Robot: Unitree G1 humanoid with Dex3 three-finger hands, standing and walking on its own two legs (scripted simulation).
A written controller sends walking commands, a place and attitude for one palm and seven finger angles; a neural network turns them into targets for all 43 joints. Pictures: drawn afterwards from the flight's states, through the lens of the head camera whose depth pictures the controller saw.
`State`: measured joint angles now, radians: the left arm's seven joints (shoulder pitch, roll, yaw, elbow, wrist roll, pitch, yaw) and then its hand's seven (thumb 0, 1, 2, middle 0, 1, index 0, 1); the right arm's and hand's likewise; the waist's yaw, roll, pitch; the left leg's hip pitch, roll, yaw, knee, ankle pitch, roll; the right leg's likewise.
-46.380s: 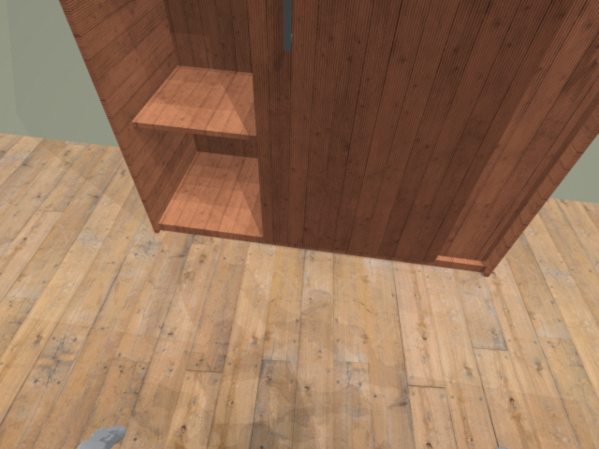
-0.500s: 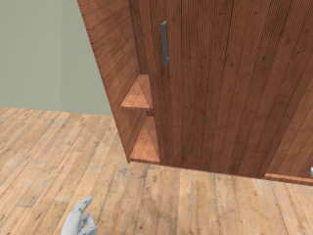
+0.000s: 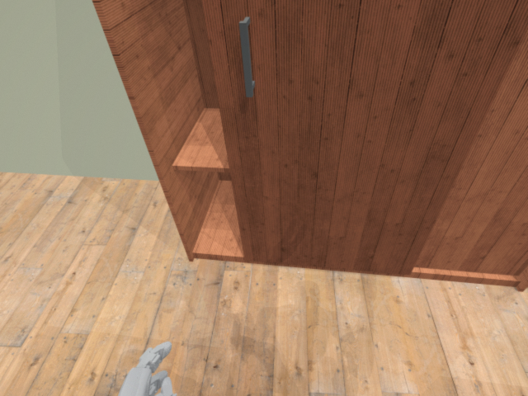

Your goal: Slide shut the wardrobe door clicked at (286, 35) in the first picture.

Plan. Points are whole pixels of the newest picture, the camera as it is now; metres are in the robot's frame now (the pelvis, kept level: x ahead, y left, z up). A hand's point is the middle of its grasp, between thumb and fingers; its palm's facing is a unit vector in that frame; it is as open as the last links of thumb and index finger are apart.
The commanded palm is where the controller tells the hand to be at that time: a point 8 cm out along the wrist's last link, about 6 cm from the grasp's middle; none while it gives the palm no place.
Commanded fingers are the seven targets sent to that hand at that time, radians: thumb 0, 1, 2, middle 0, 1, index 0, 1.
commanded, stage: stop stepping back and stand still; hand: right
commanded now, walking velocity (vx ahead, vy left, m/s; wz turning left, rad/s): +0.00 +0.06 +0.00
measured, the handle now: (248, 58) +0.81 +0.09 +0.19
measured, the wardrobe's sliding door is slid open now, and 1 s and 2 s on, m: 0.25 0.25 0.25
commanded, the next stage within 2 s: let the arm hang, fingers relaxed in 0.02 s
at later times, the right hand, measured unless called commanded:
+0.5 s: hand out of the picture +0.09 -0.17 -0.17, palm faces +0.10 +0.98 -0.16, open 6.8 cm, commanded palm none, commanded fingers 0.00 -0.90 -0.90 0.20 0.30 0.20 0.30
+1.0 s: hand out of the picture +0.06 -0.21 -0.16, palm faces +0.06 +0.98 -0.20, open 7.4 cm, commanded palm none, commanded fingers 0.00 -0.90 -0.90 0.20 0.30 0.20 0.30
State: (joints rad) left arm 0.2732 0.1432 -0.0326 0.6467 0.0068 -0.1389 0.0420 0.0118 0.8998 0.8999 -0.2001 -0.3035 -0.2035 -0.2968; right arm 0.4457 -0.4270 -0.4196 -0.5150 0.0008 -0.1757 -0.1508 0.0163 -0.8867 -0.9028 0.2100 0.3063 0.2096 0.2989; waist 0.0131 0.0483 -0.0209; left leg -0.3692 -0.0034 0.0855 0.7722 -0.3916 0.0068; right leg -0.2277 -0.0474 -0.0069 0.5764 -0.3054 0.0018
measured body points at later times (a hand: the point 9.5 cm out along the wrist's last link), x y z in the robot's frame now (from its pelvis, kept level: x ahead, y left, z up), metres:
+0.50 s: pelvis +0.02 +0.00 -0.01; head +0.06 -0.01 +0.44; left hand +0.07 +0.24 -0.16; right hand +0.08 -0.22 -0.15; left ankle +0.05 +0.11 -0.73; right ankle -0.01 -0.09 -0.72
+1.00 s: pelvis +0.03 -0.03 +0.01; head +0.04 -0.02 +0.46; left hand +0.04 +0.20 -0.15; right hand +0.06 -0.26 -0.15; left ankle +0.05 +0.11 -0.73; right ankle -0.02 -0.09 -0.73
